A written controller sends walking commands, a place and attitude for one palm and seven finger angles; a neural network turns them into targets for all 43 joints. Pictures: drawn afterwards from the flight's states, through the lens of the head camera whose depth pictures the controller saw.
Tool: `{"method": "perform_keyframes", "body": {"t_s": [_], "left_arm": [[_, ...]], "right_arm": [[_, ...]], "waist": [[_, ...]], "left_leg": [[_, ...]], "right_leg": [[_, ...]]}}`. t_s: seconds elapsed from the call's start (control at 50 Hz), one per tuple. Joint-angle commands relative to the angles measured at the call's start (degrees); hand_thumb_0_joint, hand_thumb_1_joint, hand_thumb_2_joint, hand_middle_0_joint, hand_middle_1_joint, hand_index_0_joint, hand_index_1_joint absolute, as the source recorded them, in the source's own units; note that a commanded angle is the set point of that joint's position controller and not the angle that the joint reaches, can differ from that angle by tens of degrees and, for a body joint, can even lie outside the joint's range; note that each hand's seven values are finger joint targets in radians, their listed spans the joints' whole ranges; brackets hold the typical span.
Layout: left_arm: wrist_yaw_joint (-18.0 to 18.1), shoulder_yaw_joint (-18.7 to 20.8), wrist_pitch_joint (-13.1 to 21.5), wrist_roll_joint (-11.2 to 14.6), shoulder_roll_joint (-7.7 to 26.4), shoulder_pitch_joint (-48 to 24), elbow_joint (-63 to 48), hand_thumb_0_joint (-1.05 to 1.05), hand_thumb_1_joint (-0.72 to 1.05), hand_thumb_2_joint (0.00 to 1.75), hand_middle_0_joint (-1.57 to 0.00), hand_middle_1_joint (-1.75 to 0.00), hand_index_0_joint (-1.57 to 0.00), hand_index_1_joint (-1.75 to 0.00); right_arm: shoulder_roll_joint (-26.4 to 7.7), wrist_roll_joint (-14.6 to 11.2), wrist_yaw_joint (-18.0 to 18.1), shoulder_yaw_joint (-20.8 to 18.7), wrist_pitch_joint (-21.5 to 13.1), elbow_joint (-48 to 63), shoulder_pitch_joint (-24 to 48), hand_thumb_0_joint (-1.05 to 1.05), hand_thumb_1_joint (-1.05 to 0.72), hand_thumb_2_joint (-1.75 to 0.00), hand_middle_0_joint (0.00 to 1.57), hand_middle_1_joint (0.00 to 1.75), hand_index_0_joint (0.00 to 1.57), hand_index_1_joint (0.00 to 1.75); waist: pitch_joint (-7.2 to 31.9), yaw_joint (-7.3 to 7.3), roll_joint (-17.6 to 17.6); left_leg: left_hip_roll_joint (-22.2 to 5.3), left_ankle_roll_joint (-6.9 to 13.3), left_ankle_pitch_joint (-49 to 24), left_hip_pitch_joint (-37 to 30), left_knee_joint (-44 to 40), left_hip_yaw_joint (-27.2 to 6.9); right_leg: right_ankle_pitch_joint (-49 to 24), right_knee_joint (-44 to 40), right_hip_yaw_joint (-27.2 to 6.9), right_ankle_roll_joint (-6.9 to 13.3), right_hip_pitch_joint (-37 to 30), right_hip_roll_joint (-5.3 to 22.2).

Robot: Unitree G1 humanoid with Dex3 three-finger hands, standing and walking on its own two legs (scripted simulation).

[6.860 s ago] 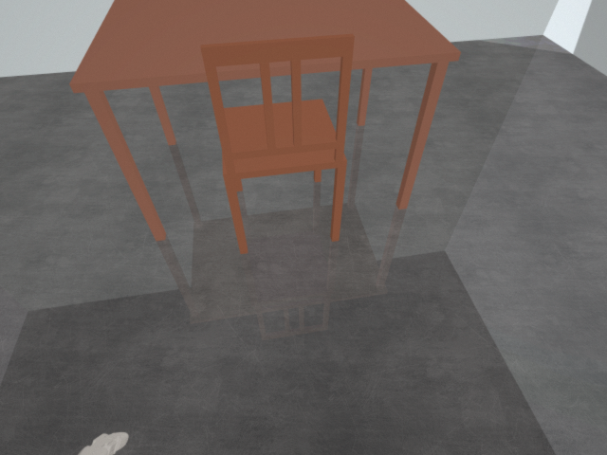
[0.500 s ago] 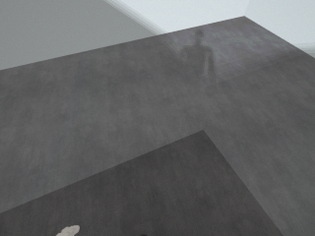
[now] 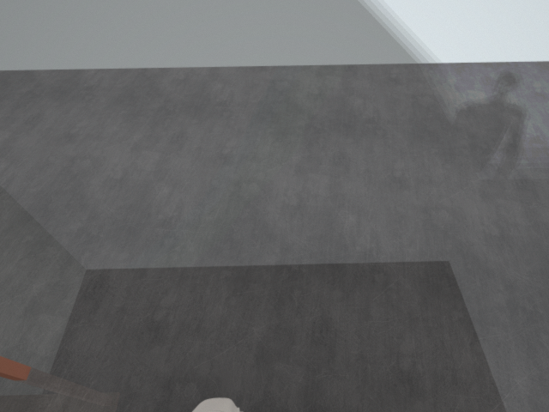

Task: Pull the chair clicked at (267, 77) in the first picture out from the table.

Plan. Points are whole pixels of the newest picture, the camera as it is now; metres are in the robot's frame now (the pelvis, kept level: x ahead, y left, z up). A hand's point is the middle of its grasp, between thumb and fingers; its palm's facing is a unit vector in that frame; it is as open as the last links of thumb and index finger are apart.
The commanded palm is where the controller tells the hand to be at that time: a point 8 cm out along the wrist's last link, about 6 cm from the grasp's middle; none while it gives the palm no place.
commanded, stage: turn to face it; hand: left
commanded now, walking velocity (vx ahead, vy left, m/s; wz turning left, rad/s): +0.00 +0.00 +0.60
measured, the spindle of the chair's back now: out of the picture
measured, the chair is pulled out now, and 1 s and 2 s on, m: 0.00 0.00 0.00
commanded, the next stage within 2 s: none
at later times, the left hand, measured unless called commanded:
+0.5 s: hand out of the picture +0.06 +0.27 -0.14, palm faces +0.28 -0.92 -0.26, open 7.4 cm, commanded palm none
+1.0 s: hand out of the picture -0.10 +0.20 -0.16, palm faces +0.59 -0.77 -0.26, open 7.4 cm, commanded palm none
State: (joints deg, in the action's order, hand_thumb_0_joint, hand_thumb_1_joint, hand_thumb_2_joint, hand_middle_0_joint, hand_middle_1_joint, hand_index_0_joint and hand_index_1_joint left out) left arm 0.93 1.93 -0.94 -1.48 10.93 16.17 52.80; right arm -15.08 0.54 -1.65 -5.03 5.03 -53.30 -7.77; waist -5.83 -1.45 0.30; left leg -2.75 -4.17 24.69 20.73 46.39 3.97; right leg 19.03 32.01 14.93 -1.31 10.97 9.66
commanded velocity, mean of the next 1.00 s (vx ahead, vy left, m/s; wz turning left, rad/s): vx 0.00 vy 0.00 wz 0.60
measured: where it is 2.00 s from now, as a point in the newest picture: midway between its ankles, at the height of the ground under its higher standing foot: outside the picture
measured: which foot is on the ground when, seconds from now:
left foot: up 0.00-0.04, down 0.06-0.62, up 0.64-1.00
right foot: down 0.00-0.06, up 0.08-0.60, down 0.62-1.00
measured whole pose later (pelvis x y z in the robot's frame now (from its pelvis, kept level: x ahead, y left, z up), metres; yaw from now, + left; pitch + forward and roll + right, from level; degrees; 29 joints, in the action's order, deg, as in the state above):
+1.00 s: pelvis -0.03 +0.01 +0.00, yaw +36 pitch -1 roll +1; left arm 1.0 2.1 -1.1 -1.4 11.8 13.6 51.4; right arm -15.8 0.5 -1.7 -5.5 5.0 -53.8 -9.5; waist -6.2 -0.1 0.3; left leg -2.6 -4.2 24.8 21.5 47.8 2.9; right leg 18.9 31.8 13.1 -1.8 10.3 9.2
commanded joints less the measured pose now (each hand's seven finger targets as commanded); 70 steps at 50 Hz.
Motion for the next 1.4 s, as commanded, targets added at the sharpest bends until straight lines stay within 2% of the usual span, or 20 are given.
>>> {"method": "perform_keyframes", "body": {"t_s": [0.0,0.02,0.04,0.06,0.18,0.42,0.54,0.56,0.58,0.6,0.62,0.64,0.72,0.92,1.0,1.02,1.04,1.06,1.16,1.38], "left_arm": [[0.68,4.4,0.4,0.29,13.55,1.29,-2.76,0.0,0.9,0.9,-0.2,-0.3,-0.2,-0.3],[0.46,4.1,0.24,0.72,12.29,0.95,-3.33,0.0,0.9,0.9,-0.2,-0.3,-0.2,-0.3],[-0.06,3.34,0.21,1.12,8.31,-1.27,-6.27,0.0,0.9,0.9,-0.2,-0.3,-0.2,-0.3],[0.31,2.76,-0.45,0.54,8.33,-4.88,-7.8,0.0,0.9,0.9,-0.2,-0.3,-0.2,-0.3],[-0.27,3.67,-1.2,0.34,9.15,-3.96,-3.9,0.0,0.9,0.9,-0.2,-0.3,-0.2,-0.3],[0.57,3.04,-0.74,0.8,8.18,-12.13,-8.12,0.0,0.9,0.9,-0.2,-0.3,-0.2,-0.3],[1.04,3.01,0.15,1.56,7.98,-6.5,-7.61,0.0,0.9,0.9,-0.2,-0.3,-0.2,-0.3],[1.25,3.35,0.6,1.58,8.88,-4.25,-7.26,0.0,0.9,0.9,-0.2,-0.3,-0.2,-0.3],[1.6,4.11,1.12,0.94,12.66,-2.78,-6.96,0.0,0.9,0.9,-0.2,-0.3,-0.2,-0.3],[1.81,4.77,1.17,0.17,17.05,-2.76,-7.65,0.0,0.9,0.9,-0.2,-0.3,-0.2,-0.3],[1.91,4.35,0.68,0.55,16.31,-4.26,-8.33,0.0,0.9,0.9,-0.2,-0.3,-0.2,-0.3],[1.96,3.64,0.95,0.69,12.6,-8.52,-9.14,0.0,0.9,0.9,-0.2,-0.3,-0.2,-0.3],[1.3,2.44,1.54,0.78,9.22,-10.43,-8.89,0.0,0.9,0.9,-0.2,-0.3,-0.2,-0.3],[0.97,3.94,0.88,-0.34,13.39,-0.44,-4.7,0.0,0.9,0.9,-0.2,-0.3,-0.2,-0.3],[0.73,4.53,0.27,0.12,14.05,-1.34,-4.37,0.0,0.9,0.9,-0.2,-0.3,-0.2,-0.3],[0.58,4.2,-0.01,0.59,12.92,-1.14,-4.59,0.0,0.9,0.9,-0.2,-0.3,-0.2,-0.3],[0.05,3.46,-0.16,1.09,8.86,-1.99,-7.17,0.0,0.9,0.9,-0.2,-0.3,-0.2,-0.3],[0.35,2.67,-0.63,0.55,8.41,-5.71,-8.6,0.0,0.9,0.9,-0.2,-0.3,-0.2,-0.3],[-0.09,3.36,-1.0,0.45,9.63,-5.19,-5.08,0.0,0.9,0.9,-0.2,-0.3,-0.2,-0.3],[0.48,3.1,-1.07,0.72,8.9,-9.68,-7.33,0.0,0.9,0.9,-0.2,-0.3,-0.2,-0.3]], "right_arm": [[-3.93,0.22,0.07,-0.2,-3.29,5.55,-0.22,0.0,-0.9,-0.9,0.2,0.3,0.2,0.3],[-7.62,0.34,0.15,-1.14,-3.84,4.66,-4.38,0.0,-0.9,-0.9,0.2,0.3,0.2,0.3],[-14.6,0.44,0.75,-3.06,-4.37,4.19,-9.02,0.0,-0.9,-0.9,0.2,0.3,0.2,0.3],[-16.26,-0.2,1.12,-3.32,-3.89,2.39,-12.58,0.0,-0.9,-0.9,0.2,0.3,0.2,0.3],[-9.13,0.26,2.24,-0.98,-4.47,5.77,-0.57,0.0,-0.9,-0.9,0.2,0.3,0.2,0.3],[-9.59,0.85,2.07,-1.89,-3.85,4.77,-6.79,0.0,-0.9,-0.9,0.2,0.3,0.2,0.3],[-9.15,0.64,1.9,-2.23,-3.33,5.34,-4.54,0.0,-0.9,-0.9,0.2,0.3,0.2,0.3],[-7.94,0.2,1.77,-2.1,-3.3,5.51,-4.36,0.0,-0.9,-0.9,0.2,0.3,0.2,0.3],[-4.69,-0.39,1.4,-1.73,-3.32,5.57,-5.38,0.0,-0.9,-0.9,0.2,0.3,0.2,0.3],[-2.5,-0.27,1.49,-1.34,-3.39,7.03,-5.79,0.0,-0.9,-0.9,0.2,0.3,0.2,0.3],[-5.85,0.46,1.47,-2.29,-2.98,6.73,-5.12,0.0,-0.9,-0.9,0.2,0.3,0.2,0.3],[-5.65,0.83,1.05,-2.34,-2.27,5.15,-6.19,0.0,-0.9,-0.9,0.2,0.3,0.2,0.3],[-4.02,0.65,-0.16,-2.01,-1.46,2.81,-7.93,0.0,-0.9,-0.9,0.2,0.3,0.2,0.3],[-2.26,0.03,-0.43,-0.19,-2.14,5.56,2.91,0.0,-0.9,-0.9,0.2,0.3,0.2,0.3],[-3.86,0.14,-0.05,-0.43,-3.15,5.06,-1.84,0.0,-0.9,-0.9,0.2,0.3,0.2,0.3],[-7.1,0.23,-0.08,-1.17,-3.75,4.14,-5.77,0.0,-0.9,-0.9,0.2,0.3,0.2,0.3],[-14.37,0.54,0.47,-3.01,-4.36,3.99,-9.9,0.0,-0.9,-0.9,0.2,0.3,0.2,0.3],[-16.49,-0.09,0.99,-3.47,-3.97,2.39,-13.86,0.0,-0.9,-0.9,0.2,0.3,0.2,0.3],[-9.66,0.35,2.36,-0.97,-4.37,5.69,-2.52,0.0,-0.9,-0.9,0.2,0.3,0.2,0.3],[-9.88,0.78,1.88,-1.57,-3.67,5.26,-5.11,0.0,-0.9,-0.9,0.2,0.3,0.2,0.3]], "waist": [[9.52,0.65,11.43],[12.93,3.09,2.8],[14.66,6.33,-17.16],[15.77,7.25,-15.24],[6.26,1.73,-8.61],[7.36,4.07,-7.9],[10.32,1.37,-8.45],[11.43,0.12,-6.21],[12.33,-0.56,4.34],[11.18,-0.99,17.99],[9.28,-0.32,10.92],[6.45,2.2,7.06],[3.0,3.85,9.05],[4.13,-1.62,13.47],[8.57,1.15,10.97],[11.54,3.45,1.98],[14.02,6.16,-17.89],[16.06,7.49,-16.68],[8.77,2.5,-9.55],[5.97,3.56,-8.24]], "left_leg": [[1.85,1.78,-10.21,-7.37,-18.54,3.3],[-2.23,3.67,-21.02,-19.13,-23.97,-2.49],[-18.82,11.18,-46.42,-29.53,-24.2,-23.78],[-22.63,16.28,-59.4,-28.55,-22.45,-24.16],[-10.27,11.82,-38.15,-13.06,-26.72,-14.89],[-9.49,15.01,-30.0,-13.65,-26.7,-27.92],[-5.29,12.23,-30.93,-5.5,-22.28,-30.39],[-3.22,10.01,-25.04,-0.77,-19.83,-29.39],[1.45,5.93,-10.38,8.91,-12.35,-23.02],[8.87,1.33,7.91,17.72,2.04,-9.97],[5.58,1.69,8.93,13.68,12.66,-10.7],[4.01,1.72,4.05,12.77,17.76,-11.42],[1.64,-0.27,-4.66,12.76,24.41,-6.14],[1.0,-0.12,1.17,5.09,0.85,0.84],[2.32,1.46,-8.96,-6.45,-16.24,2.4],[-0.68,2.7,-18.31,-17.0,-23.24,-2.31],[-17.35,9.85,-42.24,-27.59,-24.73,-24.11],[-21.97,15.29,-57.75,-27.48,-23.0,-26.98],[-10.98,12.25,-42.87,-15.81,-24.68,-16.25],[-9.31,14.49,-21.55,-10.86,-28.87,-27.21]], "right_leg": [[-31.57,1.43,-5.4,3.63,-5.49,10.67],[-23.89,12.14,-3.9,0.6,2.72,8.41],[12.69,25.41,-3.0,-4.61,21.81,-0.28],[19.63,32.45,-9.83,-4.43,24.97,-1.28],[2.38,36.22,-14.35,-4.77,21.53,-2.34],[5.78,19.66,-16.5,-4.61,17.99,-6.23],[-0.77,-0.48,-15.34,-2.82,0.73,-9.73],[-6.18,-9.18,-16.18,-2.49,-6.89,-8.17],[-4.57,-15.95,-24.72,0.17,-16.34,1.93],[-7.69,-18.16,-39.43,7.02,-16.61,17.39],[-9.61,-18.06,-36.39,10.48,-5.76,20.37],[-8.0,-18.25,-30.32,9.81,-1.87,15.1],[-18.05,-14.93,-16.36,6.62,-0.51,7.49],[-30.35,-9.19,-10.94,7.98,-6.17,11.09],[-28.97,0.28,-6.35,4.04,-4.53,10.31],[-22.03,10.64,-4.83,1.19,2.39,8.62],[11.27,24.84,-3.42,-4.08,20.67,-0.35],[20.57,32.06,-10.34,-4.13,24.09,-2.08],[4.74,37.75,-14.67,-4.35,22.09,-2.06],[4.97,21.8,-15.95,-4.5,17.92,-5.4]]}}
